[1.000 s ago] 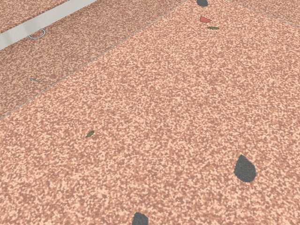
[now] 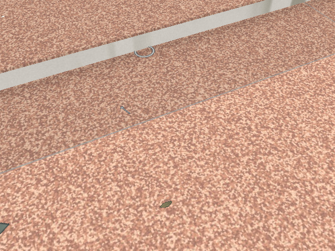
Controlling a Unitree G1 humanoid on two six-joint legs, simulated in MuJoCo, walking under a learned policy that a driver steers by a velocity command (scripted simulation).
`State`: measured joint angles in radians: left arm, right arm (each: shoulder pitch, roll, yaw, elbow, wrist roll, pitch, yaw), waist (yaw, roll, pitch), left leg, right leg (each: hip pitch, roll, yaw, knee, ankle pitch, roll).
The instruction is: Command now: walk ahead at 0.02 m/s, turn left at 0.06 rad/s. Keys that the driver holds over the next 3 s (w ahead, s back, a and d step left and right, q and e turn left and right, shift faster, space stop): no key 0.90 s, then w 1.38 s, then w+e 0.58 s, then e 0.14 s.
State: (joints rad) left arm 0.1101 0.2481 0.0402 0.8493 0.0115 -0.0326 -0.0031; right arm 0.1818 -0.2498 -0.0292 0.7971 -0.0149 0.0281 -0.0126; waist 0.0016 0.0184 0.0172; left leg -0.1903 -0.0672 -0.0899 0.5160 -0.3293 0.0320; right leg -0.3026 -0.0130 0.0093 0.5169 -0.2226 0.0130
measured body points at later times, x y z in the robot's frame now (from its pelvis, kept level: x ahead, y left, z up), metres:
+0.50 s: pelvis +0.00 -0.02 +0.00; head +0.01 -0.01 +0.45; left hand +0.12 +0.25 -0.13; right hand +0.07 -0.28 -0.14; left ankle -0.04 +0.11 -0.73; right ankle +0.03 -0.13 -0.73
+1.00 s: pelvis +0.00 -0.02 +0.00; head +0.00 -0.02 +0.45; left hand +0.07 +0.24 -0.15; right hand +0.01 -0.27 -0.15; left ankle -0.04 +0.11 -0.73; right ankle +0.03 -0.13 -0.73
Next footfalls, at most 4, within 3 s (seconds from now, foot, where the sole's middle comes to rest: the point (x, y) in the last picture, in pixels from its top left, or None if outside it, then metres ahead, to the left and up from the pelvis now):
1.54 right None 0.36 -0.16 -0.77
2.08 left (160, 209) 0.68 0.08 -0.77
2.64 right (214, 153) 0.96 -0.18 -0.77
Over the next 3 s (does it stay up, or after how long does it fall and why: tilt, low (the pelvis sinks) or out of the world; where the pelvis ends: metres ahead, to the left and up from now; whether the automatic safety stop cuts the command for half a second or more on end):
stays up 0.99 -0.11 0.01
